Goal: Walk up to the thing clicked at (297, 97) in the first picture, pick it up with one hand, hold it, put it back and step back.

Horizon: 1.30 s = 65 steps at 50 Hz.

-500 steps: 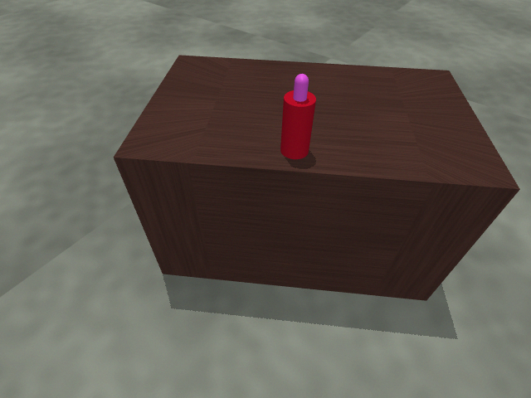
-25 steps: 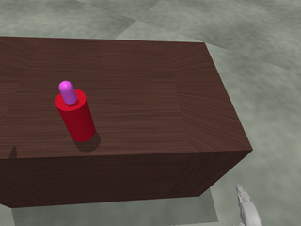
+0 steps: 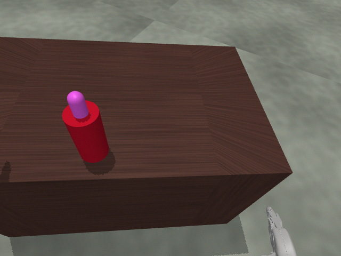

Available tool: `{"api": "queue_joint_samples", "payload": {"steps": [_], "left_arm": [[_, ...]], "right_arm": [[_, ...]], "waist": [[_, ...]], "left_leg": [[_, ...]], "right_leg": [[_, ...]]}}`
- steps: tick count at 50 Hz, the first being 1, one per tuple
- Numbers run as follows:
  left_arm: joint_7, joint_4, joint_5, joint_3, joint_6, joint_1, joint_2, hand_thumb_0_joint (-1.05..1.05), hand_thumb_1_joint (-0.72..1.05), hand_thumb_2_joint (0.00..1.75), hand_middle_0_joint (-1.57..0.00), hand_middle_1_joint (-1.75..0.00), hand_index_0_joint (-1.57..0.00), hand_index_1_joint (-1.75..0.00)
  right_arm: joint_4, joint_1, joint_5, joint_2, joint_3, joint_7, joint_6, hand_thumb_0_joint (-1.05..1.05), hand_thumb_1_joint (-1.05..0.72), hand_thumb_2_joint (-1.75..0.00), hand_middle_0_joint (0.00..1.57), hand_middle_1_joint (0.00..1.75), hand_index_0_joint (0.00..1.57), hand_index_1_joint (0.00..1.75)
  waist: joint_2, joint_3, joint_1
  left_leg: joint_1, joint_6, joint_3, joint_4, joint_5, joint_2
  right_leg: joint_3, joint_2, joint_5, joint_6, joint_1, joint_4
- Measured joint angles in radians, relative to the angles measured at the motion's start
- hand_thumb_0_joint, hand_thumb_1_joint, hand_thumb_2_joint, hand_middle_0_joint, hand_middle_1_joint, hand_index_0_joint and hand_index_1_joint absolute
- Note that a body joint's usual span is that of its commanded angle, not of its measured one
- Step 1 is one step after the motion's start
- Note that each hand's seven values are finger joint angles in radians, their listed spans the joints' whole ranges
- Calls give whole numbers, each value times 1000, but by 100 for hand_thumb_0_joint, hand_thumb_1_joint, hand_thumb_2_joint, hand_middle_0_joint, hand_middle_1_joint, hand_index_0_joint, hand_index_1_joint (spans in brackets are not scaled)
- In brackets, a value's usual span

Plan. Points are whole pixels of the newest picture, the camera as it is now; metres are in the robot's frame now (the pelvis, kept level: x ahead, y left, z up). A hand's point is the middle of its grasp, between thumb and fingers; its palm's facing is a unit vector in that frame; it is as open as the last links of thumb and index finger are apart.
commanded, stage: go down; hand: left
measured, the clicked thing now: (86, 126) +0.44 +0.20 +0.02
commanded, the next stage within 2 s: approach in 1.14 s
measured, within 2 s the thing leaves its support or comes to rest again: neither
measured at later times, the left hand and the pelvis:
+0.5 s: hand out of the picture +0.36 +0.39 +0.10, palm faces +0.23 -0.97 +0.03, open 17.6 cm; pelvis -0.01 +0.00 -0.01, yaw +0 degrees
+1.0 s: hand out of the picture +0.35 +0.39 +0.09, palm faces +0.23 -0.97 +0.04, open 17.5 cm; pelvis +0.00 +0.00 -0.01, yaw +0 degrees
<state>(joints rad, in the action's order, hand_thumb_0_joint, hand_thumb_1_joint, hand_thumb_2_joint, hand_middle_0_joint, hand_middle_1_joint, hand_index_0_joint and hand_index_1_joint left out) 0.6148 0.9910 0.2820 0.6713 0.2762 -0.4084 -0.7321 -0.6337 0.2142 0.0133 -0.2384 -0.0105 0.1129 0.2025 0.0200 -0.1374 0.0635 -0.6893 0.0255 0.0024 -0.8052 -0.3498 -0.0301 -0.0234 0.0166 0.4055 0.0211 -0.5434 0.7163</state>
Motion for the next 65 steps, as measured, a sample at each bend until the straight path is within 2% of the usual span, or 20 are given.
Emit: {"api": "queue_joint_samples", "payload": {"steps": [21, 30, 35, 44, 49, 56, 65], "left_arm": [[3, 92, -39, 42, -16, -114, -94, -2, -60, 6, -6, -4, -5, -5], [-2, 109, -49, 26, -40, -152, -117, -2, -58, 6, -5, -4, -5, -5], [-8, 93, -55, 24, -55, -136, -112, -2, -57, 6, -5, -4, -5, -5], [-10, 46, -36, 16, -61, -79, -67, -2, -57, 6, -5, -4, -5, -5], [-13, 19, -37, 34, -62, -60, -49, -2, -56, 6, -6, -5, -5, -5], [-1, 28, -30, 27, -48, -61, -67, -2, -56, 5, -5, -4, -5, -5], [20, 50, -30, 33, -45, -106, -82, -2, -55, 5, -5, -5, -6, -5]], "right_arm": [[78, 15, -10, -12, -16, -3, -7, -1, 51, -6, 5, 5, 6, 5], [128, 39, -10, -16, -27, -3, -5, -1, 52, -6, 5, 5, 6, 5], [155, 65, -7, -18, -27, -7, -12, -1, 52, -6, 5, 5, 6, 5], [155, 78, 0, -25, -15, -5, -15, -1, 52, -6, 5, 5, 6, 5], [155, 74, -1, -22, -8, -7, -17, -1, 51, -6, 6, 5, 6, 5], [124, 61, 1, -22, -3, -5, -10, -1, 51, -6, 6, 5, 6, 5], [135, 48, -6, -17, -25, -4, -4, -1, 52, -6, 6, 5, 6, 5]], "waist": [[4, 6, 32], [-2, -10, 40], [-7, -18, 39], [-11, -23, 21], [-5, -23, 15], [2, -16, 12], [1, -4, 22]], "left_leg": [[-104, -4, 17, -84, -15, -8], [-134, -2, 19, -111, -26, -11], [-133, 1, 14, -115, -34, -13], [-114, 5, 6, -114, -44, -10], [-104, 2, 10, -112, -45, -8], [-110, -1, 18, -117, -43, -4], [-128, -6, 24, -125, -42, -5]], "right_leg": [[-15, 9, 21, -5, -100, 86], [-15, 13, 28, -3, -127, 105], [-10, 13, 32, 0, -125, 106], [-3, 10, 39, 4, -108, 104], [-7, 9, 42, 2, -97, 103], [-15, 6, 48, -1, -102, 114], [-21, 7, 51, -6, -121, 127]]}}
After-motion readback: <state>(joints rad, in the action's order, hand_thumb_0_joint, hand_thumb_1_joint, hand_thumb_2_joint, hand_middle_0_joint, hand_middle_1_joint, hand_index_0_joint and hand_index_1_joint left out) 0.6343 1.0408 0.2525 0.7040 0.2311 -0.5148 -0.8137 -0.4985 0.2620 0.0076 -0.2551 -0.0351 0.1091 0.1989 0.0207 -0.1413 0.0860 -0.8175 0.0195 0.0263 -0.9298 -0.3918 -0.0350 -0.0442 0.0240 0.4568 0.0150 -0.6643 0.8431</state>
